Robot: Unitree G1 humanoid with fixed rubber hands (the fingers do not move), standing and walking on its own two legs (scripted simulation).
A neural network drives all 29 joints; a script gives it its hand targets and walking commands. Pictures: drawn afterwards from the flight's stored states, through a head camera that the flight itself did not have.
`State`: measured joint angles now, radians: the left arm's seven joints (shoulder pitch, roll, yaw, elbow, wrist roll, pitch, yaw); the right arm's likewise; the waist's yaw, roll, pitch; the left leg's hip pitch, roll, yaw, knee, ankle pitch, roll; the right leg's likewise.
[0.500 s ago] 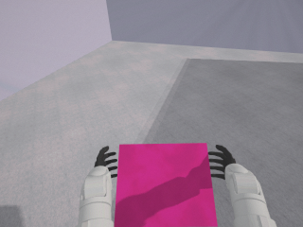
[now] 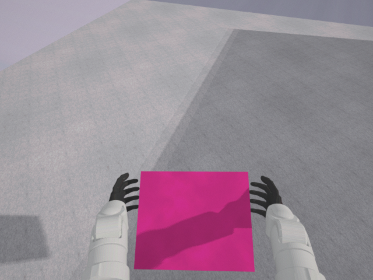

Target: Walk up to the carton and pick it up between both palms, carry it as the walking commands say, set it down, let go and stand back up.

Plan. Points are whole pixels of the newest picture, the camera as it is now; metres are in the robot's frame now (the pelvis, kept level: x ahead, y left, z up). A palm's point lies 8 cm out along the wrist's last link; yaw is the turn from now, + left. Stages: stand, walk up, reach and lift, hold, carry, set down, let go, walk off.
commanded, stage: set down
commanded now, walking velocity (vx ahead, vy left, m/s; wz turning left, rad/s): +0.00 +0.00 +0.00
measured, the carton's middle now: (194, 216) +0.33 +0.03 -0.12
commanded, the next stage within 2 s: none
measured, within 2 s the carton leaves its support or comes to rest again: neither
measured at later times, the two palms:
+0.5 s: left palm (124, 219) +0.30 +0.22 -0.10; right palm (258, 223) +0.31 -0.13 -0.10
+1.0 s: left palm (136, 218) +0.34 +0.20 -0.17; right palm (256, 221) +0.35 -0.15 -0.17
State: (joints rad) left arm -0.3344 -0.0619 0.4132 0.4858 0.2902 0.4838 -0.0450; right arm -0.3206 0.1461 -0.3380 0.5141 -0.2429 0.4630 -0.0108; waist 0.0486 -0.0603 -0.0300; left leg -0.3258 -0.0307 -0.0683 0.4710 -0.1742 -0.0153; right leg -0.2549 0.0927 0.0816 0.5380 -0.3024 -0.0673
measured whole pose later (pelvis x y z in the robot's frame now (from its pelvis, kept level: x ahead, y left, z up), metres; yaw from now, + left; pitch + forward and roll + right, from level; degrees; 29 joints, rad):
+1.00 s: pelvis -0.06 +0.02 -0.12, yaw -1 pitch +34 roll +0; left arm -0.69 -0.07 0.52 0.59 0.25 0.36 0.04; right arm -0.74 0.00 -0.44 0.68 -0.24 0.35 0.04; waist 0.03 0.01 -0.20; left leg -1.41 -0.08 -0.10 1.12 -0.30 -0.03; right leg -1.34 0.12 0.06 1.20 -0.44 -0.02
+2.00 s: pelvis -0.09 +0.02 -0.26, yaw -2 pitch +44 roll +0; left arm -1.01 0.03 0.49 0.68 0.08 0.31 0.16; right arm -1.11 -0.16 -0.34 0.81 -0.14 0.31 -0.07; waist 0.04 0.01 -0.09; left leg -2.03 -0.12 -0.08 1.66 -0.40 -0.07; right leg -1.96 0.16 0.04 1.75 -0.56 0.00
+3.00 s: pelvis -0.12 +0.03 -0.38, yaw -2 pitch +33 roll +3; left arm -1.42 0.18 0.51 0.81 -0.01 0.26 0.16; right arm -1.60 -0.39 -0.11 1.03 0.02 0.27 -0.03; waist 0.06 0.04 0.43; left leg -2.19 -0.09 -0.01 2.05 -0.45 -0.07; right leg -2.14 0.15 0.01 2.18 -0.62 0.00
